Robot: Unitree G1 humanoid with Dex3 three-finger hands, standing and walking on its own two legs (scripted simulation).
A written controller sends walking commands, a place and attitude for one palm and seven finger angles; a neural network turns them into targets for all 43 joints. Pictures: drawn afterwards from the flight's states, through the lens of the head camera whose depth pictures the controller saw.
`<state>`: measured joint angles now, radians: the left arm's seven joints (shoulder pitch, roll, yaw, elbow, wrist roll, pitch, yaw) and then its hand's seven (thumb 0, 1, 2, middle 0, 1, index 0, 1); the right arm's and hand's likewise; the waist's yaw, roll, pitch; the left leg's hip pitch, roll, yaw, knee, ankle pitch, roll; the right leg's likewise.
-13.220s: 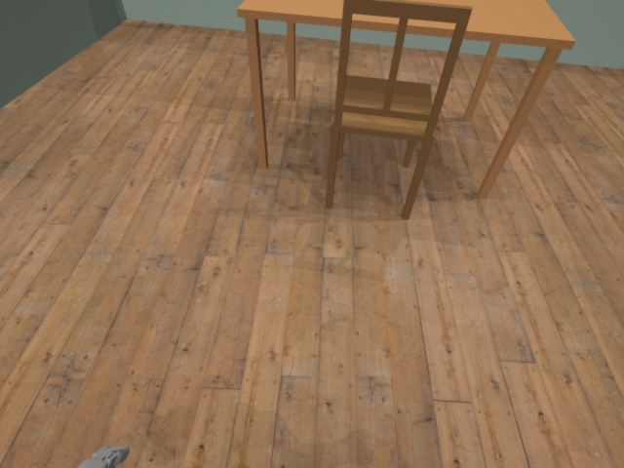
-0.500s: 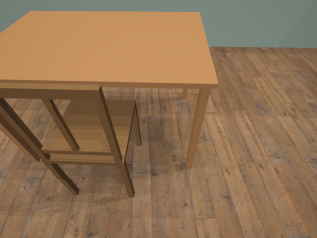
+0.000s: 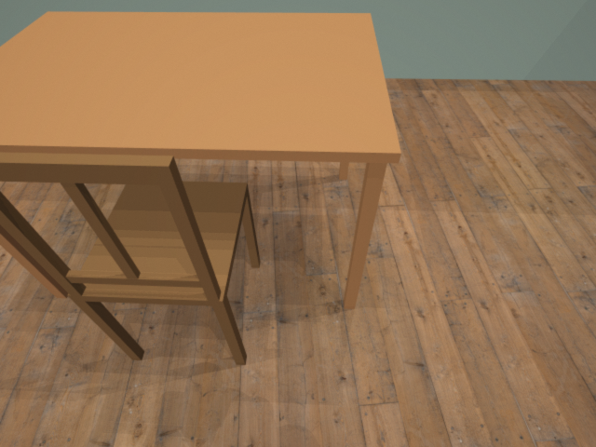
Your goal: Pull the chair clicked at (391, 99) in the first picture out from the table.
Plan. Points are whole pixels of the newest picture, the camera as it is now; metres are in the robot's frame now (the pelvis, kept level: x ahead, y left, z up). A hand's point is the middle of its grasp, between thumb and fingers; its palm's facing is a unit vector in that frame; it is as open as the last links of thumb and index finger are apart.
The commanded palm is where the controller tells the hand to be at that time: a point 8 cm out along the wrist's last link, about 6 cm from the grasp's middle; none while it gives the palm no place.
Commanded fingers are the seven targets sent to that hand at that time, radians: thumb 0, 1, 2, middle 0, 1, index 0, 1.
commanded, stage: look again from close up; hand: left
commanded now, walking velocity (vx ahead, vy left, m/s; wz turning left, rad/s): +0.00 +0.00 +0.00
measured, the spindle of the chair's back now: (106, 234) +0.49 +0.42 -0.08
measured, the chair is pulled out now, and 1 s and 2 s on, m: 0.00 0.00 0.00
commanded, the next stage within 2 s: shuffle to correct the standing spot in 0.24 s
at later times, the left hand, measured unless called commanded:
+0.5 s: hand out of the picture +0.00 +0.15 -0.18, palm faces +0.07 -0.98 -0.19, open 7.3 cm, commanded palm none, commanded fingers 0.00 0.90 0.90 -0.20 -0.30 -0.20 -0.30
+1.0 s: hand out of the picture +0.13 +0.19 -0.17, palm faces +0.07 -0.97 -0.24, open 7.3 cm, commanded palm none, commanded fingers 0.00 0.90 0.90 -0.20 -0.30 -0.20 -0.30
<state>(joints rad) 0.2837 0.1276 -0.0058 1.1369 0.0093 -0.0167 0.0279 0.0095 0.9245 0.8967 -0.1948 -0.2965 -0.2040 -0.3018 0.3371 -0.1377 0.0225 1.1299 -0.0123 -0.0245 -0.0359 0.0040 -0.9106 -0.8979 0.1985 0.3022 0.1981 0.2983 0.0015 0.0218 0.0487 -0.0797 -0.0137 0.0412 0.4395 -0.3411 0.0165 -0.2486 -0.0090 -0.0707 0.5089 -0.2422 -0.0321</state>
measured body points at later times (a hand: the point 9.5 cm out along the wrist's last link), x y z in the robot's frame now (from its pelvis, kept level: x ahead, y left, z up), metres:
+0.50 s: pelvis +0.01 -0.01 +0.00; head +0.02 -0.02 +0.45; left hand -0.01 +0.20 -0.16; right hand -0.01 -0.22 -0.17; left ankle -0.06 +0.11 -0.74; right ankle +0.02 -0.10 -0.74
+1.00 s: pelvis +0.06 +0.00 -0.01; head +0.11 -0.01 +0.44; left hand +0.13 +0.24 -0.15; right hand +0.01 -0.18 -0.17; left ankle -0.03 +0.10 -0.73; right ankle +0.09 -0.09 -0.74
